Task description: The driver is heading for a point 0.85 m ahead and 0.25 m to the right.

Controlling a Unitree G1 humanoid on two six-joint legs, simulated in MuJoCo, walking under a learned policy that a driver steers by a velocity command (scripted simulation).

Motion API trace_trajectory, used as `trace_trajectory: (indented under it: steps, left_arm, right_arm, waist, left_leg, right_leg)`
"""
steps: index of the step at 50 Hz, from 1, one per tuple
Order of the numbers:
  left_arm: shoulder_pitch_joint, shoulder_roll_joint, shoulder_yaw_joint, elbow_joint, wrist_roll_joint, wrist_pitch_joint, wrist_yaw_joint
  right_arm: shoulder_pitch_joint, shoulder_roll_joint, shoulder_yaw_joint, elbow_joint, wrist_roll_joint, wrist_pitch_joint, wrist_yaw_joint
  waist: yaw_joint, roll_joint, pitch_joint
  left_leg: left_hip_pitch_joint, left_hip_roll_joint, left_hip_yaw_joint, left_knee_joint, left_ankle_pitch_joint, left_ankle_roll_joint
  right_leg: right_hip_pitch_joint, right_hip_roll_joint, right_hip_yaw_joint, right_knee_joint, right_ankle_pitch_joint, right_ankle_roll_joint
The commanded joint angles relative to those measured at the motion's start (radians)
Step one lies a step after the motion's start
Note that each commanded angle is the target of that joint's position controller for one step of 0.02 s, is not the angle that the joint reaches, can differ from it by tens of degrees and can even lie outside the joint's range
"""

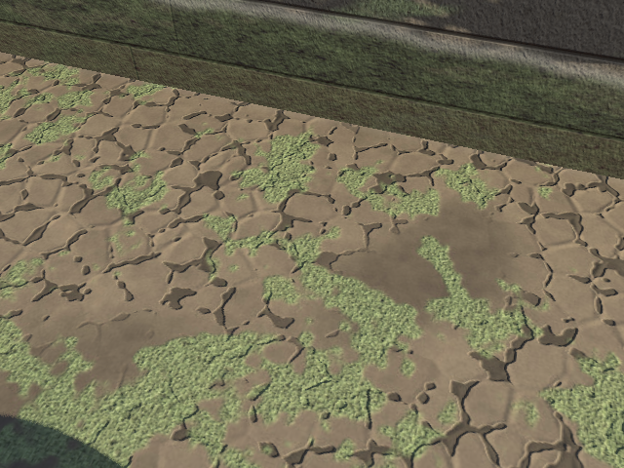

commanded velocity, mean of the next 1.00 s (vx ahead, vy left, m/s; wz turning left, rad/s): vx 0.33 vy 0.00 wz -0.22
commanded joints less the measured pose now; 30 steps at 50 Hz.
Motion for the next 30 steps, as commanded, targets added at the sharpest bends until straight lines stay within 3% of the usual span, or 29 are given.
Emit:
trace_trajectory:
  steps: [1, 5, 6, 8, 9, 11, 14, 16, 17, 18, 19, 20, 21, 22, 24, 26, 27, 28, 30]
  left_arm:
    - [0.038, 0.095, 0.013, -0.022, 0.0, -0.006, 0.002]
    - [0.048, 0.091, 0.009, -0.018, 0.0, -0.006, 0.002]
    - [0.069, 0.081, 0.006, -0.006, 0.001, -0.005, 0.002]
    - [0.084, 0.108, 0.016, -0.004, -0.012, -0.004, 0.005]
    - [0.083, 0.113, 0.017, -0.012, -0.013, -0.011, 0.005]
    - [0.107, 0.111, 0.017, -0.017, -0.021, -0.038, -0.003]
    - [0.181, 0.148, 0.029, -0.009, -0.027, -0.072, -0.018]
    - [0.16, 0.171, 0.033, -0.027, -0.027, -0.078, -0.025]
    - [0.114, 0.173, 0.032, -0.047, -0.027, -0.079, -0.027]
    - [0.014, 0.166, 0.027, -0.087, -0.031, -0.081, -0.028]
    - [-0.073, 0.123, 0.016, -0.125, -0.036, -0.092, -0.029]
    - [-0.119, 0.065, 0.003, -0.169, -0.034, -0.12, -0.033]
    - [-0.145, 0.098, 0.009, -0.183, -0.029, -0.143, -0.036]
    - [-0.129, 0.108, 0.013, -0.18, -0.036, -0.153, -0.046]
    - [-0.124, 0.095, 0.012, -0.189, -0.046, -0.157, -0.06]
    - [-0.139, 0.066, 0.008, -0.209, -0.043, -0.147, -0.069]
    - [-0.15, 0.047, 0.0, -0.22, -0.039, -0.14, -0.078]
    - [-0.178, 0.032, -0.009, -0.238, -0.031, -0.132, -0.086]
    - [-0.246, 0.018, -0.022, -0.277, -0.019, -0.116, -0.095]
  right_arm:
    - [0.066, -0.084, -0.012, -0.007, 0.0, -0.006, -0.002]
    - [0.072, -0.081, -0.008, 0.008, 0.001, -0.005, -0.002]
    - [0.094, -0.07, -0.005, 0.022, 0.001, -0.004, -0.002]
    - [0.087, -0.094, -0.013, 0.017, 0.012, -0.001, -0.007]
    - [0.08, -0.096, -0.014, 0.007, 0.016, -0.006, -0.009]
    - [0.078, -0.077, -0.01, -0.004, 0.024, -0.032, -0.003]
    - [0.053, -0.042, -0.004, -0.025, 0.027, -0.07, 0.016]
    - [0.066, -0.028, -0.002, -0.027, 0.03, -0.087, 0.027]
    - [0.092, -0.03, -0.003, -0.018, 0.027, -0.091, 0.03]
    - [0.182, -0.039, -0.007, 0.012, 0.029, -0.096, 0.031]
    - [0.302, -0.081, -0.02, 0.055, 0.032, -0.1, 0.029]
    - [0.431, -0.212, -0.057, 0.095, 0.041, -0.104, 0.035]
    - [0.46, -0.211, -0.053, 0.09, 0.024, -0.111, 0.046]
    - [0.418, -0.166, -0.041, 0.079, 0.005, -0.114, 0.046]
    - [0.355, -0.136, -0.027, 0.063, 0.002, -0.104, 0.048]
    - [0.305, -0.081, -0.006, 0.059, -0.002, -0.083, 0.042]
    - [0.264, -0.072, 0.0, 0.044, -0.004, -0.078, 0.036]
    - [0.205, -0.082, 0.004, 0.022, -0.007, -0.078, 0.029]
    - [0.181, -0.16, -0.008, 0.007, -0.001, -0.092, 0.018]
  waist:
    - [-0.001, 0.003, 0.014]
    - [-0.002, 0.003, 0.017]
    - [-0.002, 0.002, -0.007]
    - [0.0, -0.001, 0.043]
    - [-0.002, -0.012, 0.086]
    - [0.004, -0.033, 0.123]
    - [0.02, -0.114, 0.095]
    - [-0.007, -0.158, 0.087]
    - [-0.035, -0.142, 0.098]
    - [-0.093, -0.111, 0.108]
    - [-0.141, 0.004, 0.12]
    - [-0.168, 0.284, 0.097]
    - [-0.179, 0.299, 0.109]
    - [-0.139, 0.183, 0.114]
    - [-0.104, 0.095, 0.096]
    - [-0.075, 0.096, 0.092]
    - [-0.061, 0.1, 0.097]
    - [-0.045, 0.089, 0.104]
    - [-0.047, 0.1, 0.089]
  left_leg:
    - [-0.088, -0.009, 0.023, -0.102, 0.123, 0.022]
    - [-0.089, -0.01, 0.025, -0.104, 0.12, 0.021]
    - [-0.08, -0.021, 0.038, -0.105, 0.018, 0.025]
    - [-0.139, -0.04, 0.048, -0.076, -0.294, 0.061]
    - [-0.182, -0.031, 0.037, -0.072, -0.385, 0.08]
    - [-0.234, -0.009, 0.015, -0.043, -0.376, 0.101]
    - [-0.27, -0.027, 0.051, 0.087, -0.231, 0.103]
    - [-0.191, -0.035, 0.075, 0.124, -0.145, 0.123]
    - [-0.086, -0.032, 0.066, 0.066, -0.137, 0.142]
    - [0.008, -0.017, 0.034, -0.027, -0.15, 0.163]
    - [0.144, 0.045, -0.106, -0.135, -0.196, 0.194]
    - [0.318, 0.221, -0.41, -0.281, -0.105, 0.264]
    - [0.396, 0.347, -0.596, -0.308, 0.072, 0.319]
    - [0.438, 0.356, -0.546, -0.267, 0.169, 0.308]
    - [0.478, 0.331, -0.375, -0.273, 0.323, 0.263]
    - [0.406, 0.277, -0.2, -0.328, 0.389, 0.198]
    - [0.324, 0.24, -0.122, -0.357, 0.386, 0.177]
    - [0.202, 0.2, -0.045, -0.385, 0.353, 0.162]
    - [0.03, 0.169, 0.04, -0.453, 0.321, 0.157]
  right_leg:
    - [0.051, -0.005, -0.002, -0.092, 0.115, -0.024]
    - [0.05, -0.003, -0.003, -0.093, 0.113, -0.024]
    - [0.058, 0.007, -0.013, -0.097, 0.0, -0.027]
    - [-0.007, 0.023, -0.014, -0.093, -0.368, -0.057]
    - [-0.05, 0.005, 0.015, -0.109, -0.475, -0.075]
    - [-0.053, -0.041, 0.086, -0.133, -0.505, -0.107]
    - [0.012, -0.157, 0.284, -0.223, -0.539, -0.184]
    - [-0.039, -0.221, 0.391, -0.291, -0.543, -0.222]
    - [-0.128, -0.203, 0.365, -0.279, -0.507, -0.209]
    - [-0.206, -0.148, 0.26, -0.214, -0.438, -0.172]
    - [-0.348, -0.046, 0.096, -0.018, -0.306, -0.11]
    - [-0.519, 0.066, -0.087, 0.319, -0.134, -0.045]
    - [-0.693, 0.045, -0.038, 0.513, -0.277, -0.049]
    - [-0.78, -0.009, 0.016, 0.649, -0.26, -0.072]
    - [-0.867, -0.053, 0.023, 0.722, -0.152, -0.099]
    - [-0.8, -0.08, 0.014, 0.635, -0.058, -0.102]
    - [-0.725, -0.076, -0.015, 0.549, 0.008, -0.094]
    - [-0.603, -0.069, -0.043, 0.425, 0.104, -0.08]
    - [-0.342, -0.036, -0.101, 0.222, 0.251, -0.065]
